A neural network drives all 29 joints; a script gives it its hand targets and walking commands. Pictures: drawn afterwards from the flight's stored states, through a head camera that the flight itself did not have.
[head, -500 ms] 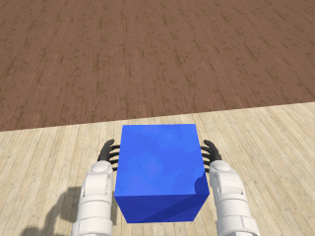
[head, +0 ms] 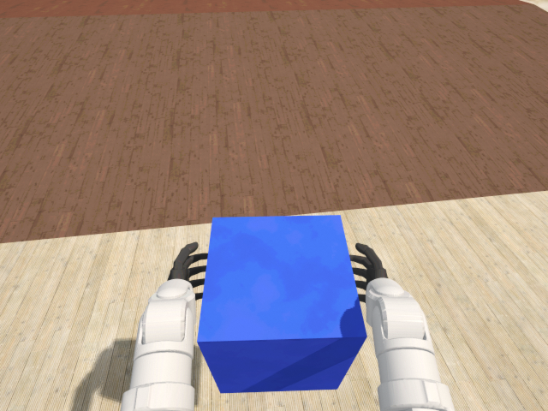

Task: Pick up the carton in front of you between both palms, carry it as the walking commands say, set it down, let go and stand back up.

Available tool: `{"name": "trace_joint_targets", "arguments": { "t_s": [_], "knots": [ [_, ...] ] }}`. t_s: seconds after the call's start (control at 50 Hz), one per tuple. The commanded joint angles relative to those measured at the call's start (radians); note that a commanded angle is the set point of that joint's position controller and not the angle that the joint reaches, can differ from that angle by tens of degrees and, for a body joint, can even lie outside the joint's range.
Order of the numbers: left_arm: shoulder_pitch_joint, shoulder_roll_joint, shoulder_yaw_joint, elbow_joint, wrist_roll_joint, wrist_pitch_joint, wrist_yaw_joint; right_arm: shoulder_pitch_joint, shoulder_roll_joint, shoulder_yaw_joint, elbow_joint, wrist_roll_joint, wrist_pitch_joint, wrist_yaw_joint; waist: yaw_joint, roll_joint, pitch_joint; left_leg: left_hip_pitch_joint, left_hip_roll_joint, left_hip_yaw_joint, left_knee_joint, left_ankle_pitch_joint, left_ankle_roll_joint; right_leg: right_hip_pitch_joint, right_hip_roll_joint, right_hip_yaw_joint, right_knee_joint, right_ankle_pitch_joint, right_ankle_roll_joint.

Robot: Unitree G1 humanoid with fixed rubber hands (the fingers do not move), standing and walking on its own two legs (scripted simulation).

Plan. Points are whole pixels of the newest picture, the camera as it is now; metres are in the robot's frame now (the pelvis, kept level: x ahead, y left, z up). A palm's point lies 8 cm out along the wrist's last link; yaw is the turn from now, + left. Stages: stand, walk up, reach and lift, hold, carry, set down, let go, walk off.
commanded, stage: hold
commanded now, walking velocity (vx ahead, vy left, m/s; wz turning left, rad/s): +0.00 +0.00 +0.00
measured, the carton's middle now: (278, 307) +0.30 +0.00 -0.03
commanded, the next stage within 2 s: carry in 0.72 s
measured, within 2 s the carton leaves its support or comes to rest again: neither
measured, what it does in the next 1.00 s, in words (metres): shifts its weight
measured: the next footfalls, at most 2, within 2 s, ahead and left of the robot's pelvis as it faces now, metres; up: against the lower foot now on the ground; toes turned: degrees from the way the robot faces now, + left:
right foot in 1.12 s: +0.14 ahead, -0.09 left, +0.00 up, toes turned -8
left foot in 1.42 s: +0.38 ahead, +0.15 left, +0.00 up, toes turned +13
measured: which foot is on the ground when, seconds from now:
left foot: down 0.00-1.00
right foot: down 0.00-0.94, up 0.96-1.00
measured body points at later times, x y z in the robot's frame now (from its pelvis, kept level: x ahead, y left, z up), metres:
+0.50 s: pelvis -0.01 +0.00 +0.00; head -0.05 +0.00 +0.45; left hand +0.30 +0.15 +0.05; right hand +0.30 -0.15 +0.04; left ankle +0.01 +0.13 -0.75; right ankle +0.01 -0.13 -0.75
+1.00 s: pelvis +0.05 +0.02 -0.01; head +0.01 +0.03 +0.44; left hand +0.34 +0.18 +0.06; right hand +0.34 -0.12 +0.06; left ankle +0.01 +0.14 -0.75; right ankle +0.02 -0.12 -0.73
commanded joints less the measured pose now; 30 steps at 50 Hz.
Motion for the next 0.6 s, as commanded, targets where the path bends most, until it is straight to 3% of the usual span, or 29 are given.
{"name": "trace_joint_targets", "arguments": {
  "t_s": [0.0, 0.26, 0.58],
  "knots": [
    [-0.456, -0.917, -0.505, 0.017, -0.245, -0.006, -0.252, -0.519, 0.898, 0.506, -0.034, 0.256, -0.035, 0.248, 0.000, 0.002, -0.140, -0.011, -0.064, 0.076, -0.057, 0.083, -0.001, 0.022, 0.068, -0.076, -0.051, 0.071, 0.002],
    [-0.548, -0.943, -0.502, 0.050, -0.247, -0.021, -0.266, -0.606, 0.935, 0.505, 0.001, 0.257, -0.048, 0.257, -0.001, 0.001, -0.183, -0.017, -0.062, 0.080, -0.040, 0.047, 0.002, 0.025, 0.064, -0.081, -0.035, 0.041, 0.001],
    [-0.489, -0.929, -0.511, 0.012, -0.254, -0.017, -0.257, -0.544, 0.925, 0.513, -0.036, 0.263, -0.042, 0.249, -0.003, 0.000, -0.203, 0.018, -0.067, 0.076, -0.044, 0.153, -0.001, 0.059, 0.067, -0.077, -0.039, 0.151, 0.006]
  ]
}}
